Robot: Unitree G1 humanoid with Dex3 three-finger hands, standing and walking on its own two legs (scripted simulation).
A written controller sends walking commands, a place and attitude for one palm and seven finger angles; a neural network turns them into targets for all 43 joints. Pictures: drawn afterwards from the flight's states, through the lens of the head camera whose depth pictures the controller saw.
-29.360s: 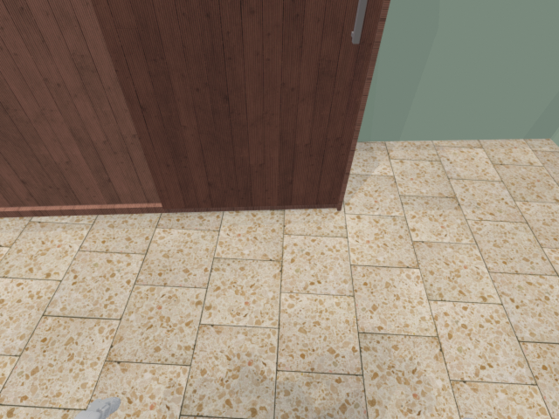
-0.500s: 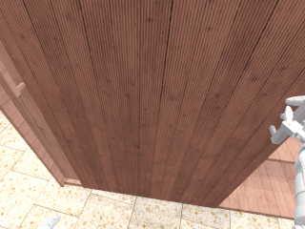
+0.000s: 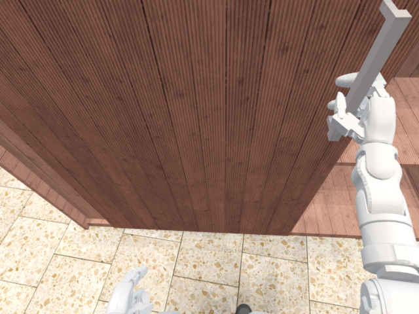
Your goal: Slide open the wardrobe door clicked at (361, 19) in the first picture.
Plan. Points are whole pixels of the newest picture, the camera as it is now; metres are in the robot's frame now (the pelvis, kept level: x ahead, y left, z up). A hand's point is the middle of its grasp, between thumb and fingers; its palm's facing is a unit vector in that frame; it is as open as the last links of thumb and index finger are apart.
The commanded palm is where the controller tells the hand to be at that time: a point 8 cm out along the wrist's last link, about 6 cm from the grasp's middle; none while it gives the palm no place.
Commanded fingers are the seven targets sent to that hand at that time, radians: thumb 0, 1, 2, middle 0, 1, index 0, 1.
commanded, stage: stop walking and hold the door there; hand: right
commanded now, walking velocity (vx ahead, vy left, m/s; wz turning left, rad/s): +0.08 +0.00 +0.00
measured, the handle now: (355, 83) +0.46 -0.24 +0.18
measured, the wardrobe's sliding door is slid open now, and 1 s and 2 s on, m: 0.66 0.66 0.66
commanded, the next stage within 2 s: loosen the grip on the handle in 0.66 s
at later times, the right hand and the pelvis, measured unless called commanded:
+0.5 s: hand (334, 116) +0.42 -0.21 +0.13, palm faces +0.31 +0.93 -0.18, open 5.3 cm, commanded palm +0.39 -0.25 +0.11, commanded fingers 0.00 -0.90 -0.90 0.45 1.40 0.45 1.40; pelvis +0.01 +0.03 -0.01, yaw +1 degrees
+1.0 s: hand (342, 117) +0.41 -0.22 +0.14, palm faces +0.30 +0.93 -0.20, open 8.2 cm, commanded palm +0.39 -0.25 +0.13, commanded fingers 0.00 0.55 -0.20 0.41 1.35 0.41 1.35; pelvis -0.01 +0.03 -0.01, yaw +0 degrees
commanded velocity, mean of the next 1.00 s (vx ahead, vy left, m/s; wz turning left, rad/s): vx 0.00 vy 0.00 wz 0.00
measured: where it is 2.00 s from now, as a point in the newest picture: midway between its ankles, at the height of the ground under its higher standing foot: outside the picture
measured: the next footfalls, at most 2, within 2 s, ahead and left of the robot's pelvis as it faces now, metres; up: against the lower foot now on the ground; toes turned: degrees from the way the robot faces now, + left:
left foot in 0.06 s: +0.02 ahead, +0.14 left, +0.00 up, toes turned +4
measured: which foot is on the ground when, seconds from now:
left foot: up 0.00-0.04, down 0.06-1.00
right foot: down 0.00-1.00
